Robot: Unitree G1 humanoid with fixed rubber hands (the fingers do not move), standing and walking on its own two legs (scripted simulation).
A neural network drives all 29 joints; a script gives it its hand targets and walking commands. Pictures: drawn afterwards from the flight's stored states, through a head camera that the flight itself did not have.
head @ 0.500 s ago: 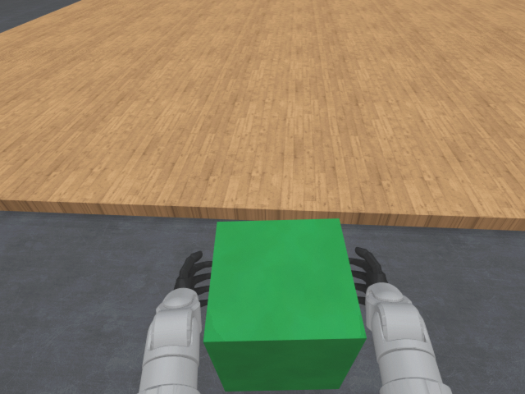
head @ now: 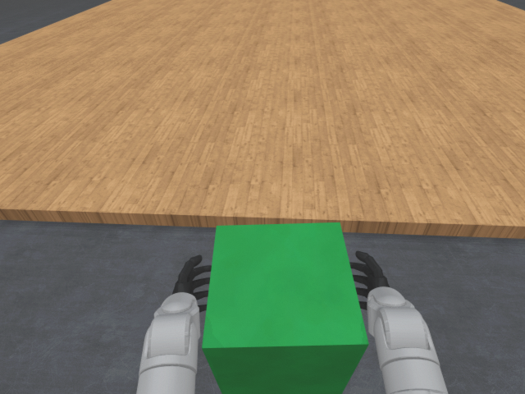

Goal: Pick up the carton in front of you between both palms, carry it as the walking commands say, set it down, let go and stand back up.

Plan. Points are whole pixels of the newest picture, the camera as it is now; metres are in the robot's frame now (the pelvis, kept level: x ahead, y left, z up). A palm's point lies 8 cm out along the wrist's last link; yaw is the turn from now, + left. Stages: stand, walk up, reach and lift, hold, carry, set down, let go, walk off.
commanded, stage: hold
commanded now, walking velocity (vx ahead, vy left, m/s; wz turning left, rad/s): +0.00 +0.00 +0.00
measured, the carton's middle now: (280, 313) +0.30 +0.00 -0.04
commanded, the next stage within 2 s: carry in 1.38 s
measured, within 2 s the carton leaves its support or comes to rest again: neither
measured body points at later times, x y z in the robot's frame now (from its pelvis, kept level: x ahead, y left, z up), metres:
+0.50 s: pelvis -0.01 +0.00 +0.00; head -0.06 +0.00 +0.45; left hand +0.29 +0.15 +0.04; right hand +0.29 -0.15 +0.04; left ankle +0.01 +0.13 -0.75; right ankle +0.01 -0.13 -0.75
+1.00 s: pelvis +0.00 +0.00 +0.00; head -0.05 +0.00 +0.45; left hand +0.29 +0.15 +0.04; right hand +0.29 -0.15 +0.04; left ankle +0.01 +0.13 -0.75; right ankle +0.01 -0.13 -0.75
